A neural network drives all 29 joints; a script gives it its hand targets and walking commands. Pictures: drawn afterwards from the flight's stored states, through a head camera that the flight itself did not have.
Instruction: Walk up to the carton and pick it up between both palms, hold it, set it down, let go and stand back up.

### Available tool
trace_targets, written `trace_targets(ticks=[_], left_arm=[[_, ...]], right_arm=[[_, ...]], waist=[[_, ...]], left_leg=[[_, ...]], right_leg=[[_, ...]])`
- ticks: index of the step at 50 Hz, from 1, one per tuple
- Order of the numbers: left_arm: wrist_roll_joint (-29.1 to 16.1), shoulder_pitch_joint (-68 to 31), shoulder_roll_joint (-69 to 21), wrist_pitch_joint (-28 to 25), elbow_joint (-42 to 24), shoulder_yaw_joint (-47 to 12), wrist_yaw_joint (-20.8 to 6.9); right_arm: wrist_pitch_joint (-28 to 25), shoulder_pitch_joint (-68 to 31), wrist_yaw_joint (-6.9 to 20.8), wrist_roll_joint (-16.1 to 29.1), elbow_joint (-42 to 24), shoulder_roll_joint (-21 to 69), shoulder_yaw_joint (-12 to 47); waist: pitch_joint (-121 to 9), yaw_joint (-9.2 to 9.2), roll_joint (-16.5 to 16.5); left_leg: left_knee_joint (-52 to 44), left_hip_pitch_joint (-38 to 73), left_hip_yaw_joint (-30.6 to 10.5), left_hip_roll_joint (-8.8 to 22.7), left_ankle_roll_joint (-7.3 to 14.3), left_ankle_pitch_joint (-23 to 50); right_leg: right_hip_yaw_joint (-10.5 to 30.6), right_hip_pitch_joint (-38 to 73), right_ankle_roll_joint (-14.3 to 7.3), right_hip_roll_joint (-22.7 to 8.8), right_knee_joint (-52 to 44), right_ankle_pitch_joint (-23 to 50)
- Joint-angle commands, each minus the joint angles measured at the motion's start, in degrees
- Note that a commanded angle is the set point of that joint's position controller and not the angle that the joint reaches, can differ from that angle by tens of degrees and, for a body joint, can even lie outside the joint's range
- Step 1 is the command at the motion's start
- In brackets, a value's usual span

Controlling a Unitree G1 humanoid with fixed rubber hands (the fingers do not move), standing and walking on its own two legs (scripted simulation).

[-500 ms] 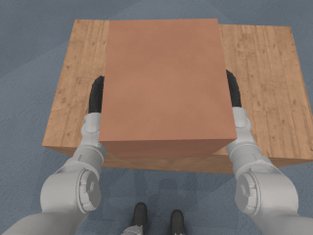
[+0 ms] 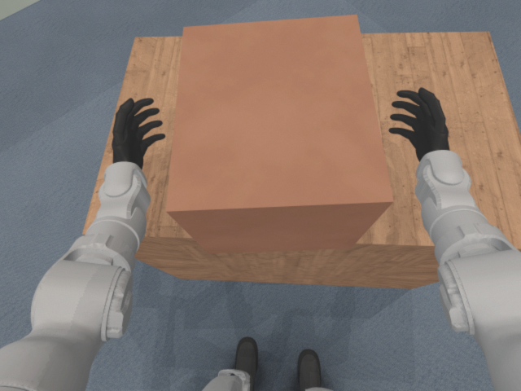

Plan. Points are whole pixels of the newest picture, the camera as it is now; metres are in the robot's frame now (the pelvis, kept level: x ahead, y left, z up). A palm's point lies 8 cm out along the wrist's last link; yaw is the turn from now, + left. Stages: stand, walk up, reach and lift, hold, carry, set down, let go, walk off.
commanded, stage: set down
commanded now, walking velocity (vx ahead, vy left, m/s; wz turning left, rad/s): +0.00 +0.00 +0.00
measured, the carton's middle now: (274, 147) +0.48 +0.04 -0.01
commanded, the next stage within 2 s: none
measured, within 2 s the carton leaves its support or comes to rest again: neither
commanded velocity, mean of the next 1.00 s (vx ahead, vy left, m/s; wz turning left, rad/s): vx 0.00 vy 0.00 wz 0.00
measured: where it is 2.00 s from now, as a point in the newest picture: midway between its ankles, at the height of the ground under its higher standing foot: outside the picture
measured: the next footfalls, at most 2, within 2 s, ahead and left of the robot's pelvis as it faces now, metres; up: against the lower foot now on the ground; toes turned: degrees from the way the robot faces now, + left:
none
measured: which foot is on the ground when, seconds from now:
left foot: down 0.00-1.00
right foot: down 0.00-1.00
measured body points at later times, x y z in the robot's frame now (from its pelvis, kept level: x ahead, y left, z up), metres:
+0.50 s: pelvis -0.01 +0.00 +0.01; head +0.13 +0.00 +0.44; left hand +0.45 +0.27 +0.06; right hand +0.51 -0.19 +0.07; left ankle +0.03 +0.11 -0.72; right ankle +0.01 -0.10 -0.72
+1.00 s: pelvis +0.02 -0.01 +0.03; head +0.10 -0.01 +0.47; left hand +0.39 +0.27 +0.07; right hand +0.46 -0.19 +0.07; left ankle +0.03 +0.11 -0.72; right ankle +0.01 -0.10 -0.72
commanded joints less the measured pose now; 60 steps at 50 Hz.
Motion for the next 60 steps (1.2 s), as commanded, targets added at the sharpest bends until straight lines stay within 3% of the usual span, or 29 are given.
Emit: trace_targets(ticks=[1, 7, 13, 27, 37, 50, 60], left_arm=[[-3.73, -25.43, 14.55, -2.18, -9.73, -1.78, -0.97], [-6.16, -28.5, 17.09, 1.17, -8.36, -4.45, -1.12], [-5.57, -29.31, 17.82, 4.66, -10.29, -5.08, -0.58], [-0.15, -20.26, 15.41, 9.84, -24.33, -0.26, 0.49], [3.59, -9.81, 12.22, 12.39, -33.36, 3.78, 0.02], [8.42, 6.17, 9.55, 11.02, -37.93, 8.0, -2.94], [8.81, 13.19, 9.12, 7.64, -40.71, 7.34, -2.87]], right_arm=[[-2.15, -30.89, 0.57, 2.29, -8.87, -10.2, 0.63], [1.46, -33.98, 0.9, 4.06, -6.79, -11.57, 1.59], [4.97, -34.23, 0.8, 4.69, -7.12, -12.25, 0.98], [8.86, -25.46, -0.25, 3.18, -16.86, -12.73, -3.19], [10.47, -16.09, -1.08, 0.52, -26.06, -12.03, -6.25], [9.73, 1.44, -3.52, -1.6, -35.55, -6.69, -6.6], [7.45, 11.48, -4.12, -2.3, -40.32, -3.3, -5.61]], waist=[[-53.25, -1.17, -7.88], [-49.89, -1.64, -7.67], [-47.96, -2.08, -5.55], [-45.93, -2.82, -1.59], [-41.04, -3.64, -2.06], [-25.68, -4.57, -3.26], [-14.95, -4.27, -1.26]], left_leg=[[5.58, 32.5, 0.15, -1.76, -4.19, 22.64], [4.07, 31.61, -0.14, -1.33, -4.16, 16.51], [3.0, 32.78, -0.21, -1.18, -4.37, 14.93], [2.17, 45.99, -1.05, -1.36, -5.76, 26.56], [0.54, 52.73, -1.44, -1.43, -6.26, 31.39], [-4.66, 49.99, -1.3, -2.49, -4.21, 26.57], [-5.31, 50.59, -0.69, -2.94, -3.6, 19.47]], right_leg=[[-1.67, 29.03, 7.63, 0.91, 5.71, 23.78], [-1.86, 28.73, 7.78, 0.38, 3.62, 14.97], [-2.0, 29.21, 7.14, -0.15, 1.97, 11.97], [-2.36, 33.1, 4.84, 0.31, -2.04, 19.84], [-2.55, 38.33, 3.7, 0.49, -4.73, 24.11], [-1.06, 53.11, 3.2, -1.1, -4.98, 27.57], [-0.35, 52.57, 2.28, -1.74, -4.7, 18.72]])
